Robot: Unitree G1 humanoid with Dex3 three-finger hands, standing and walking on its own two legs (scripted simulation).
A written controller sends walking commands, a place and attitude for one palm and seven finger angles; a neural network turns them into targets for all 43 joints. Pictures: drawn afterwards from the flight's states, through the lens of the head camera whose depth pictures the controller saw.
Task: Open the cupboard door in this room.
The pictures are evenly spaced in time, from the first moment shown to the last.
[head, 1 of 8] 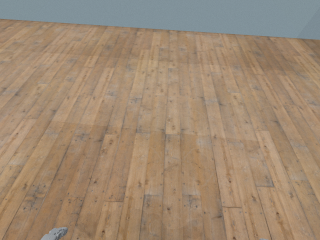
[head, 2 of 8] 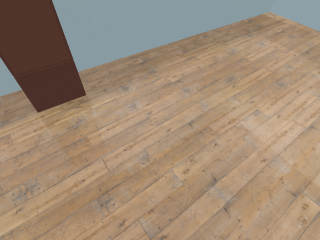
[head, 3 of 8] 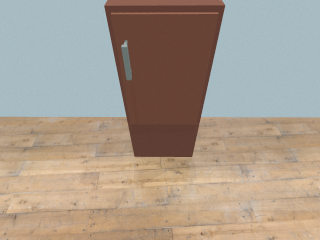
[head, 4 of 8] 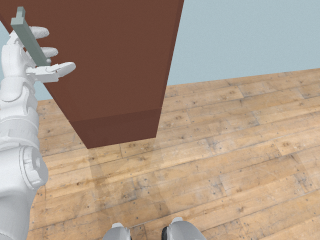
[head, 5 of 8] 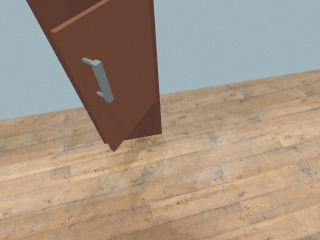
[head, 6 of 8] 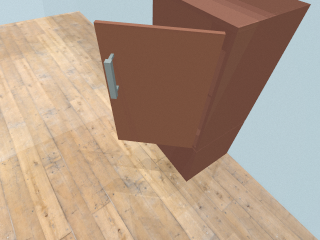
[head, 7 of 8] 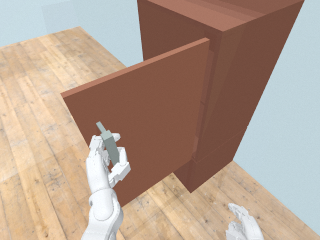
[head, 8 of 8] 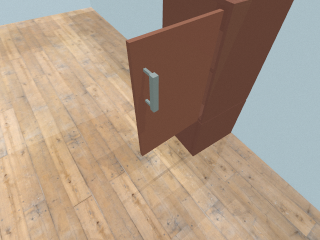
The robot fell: no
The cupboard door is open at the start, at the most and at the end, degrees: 0 95 94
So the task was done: yes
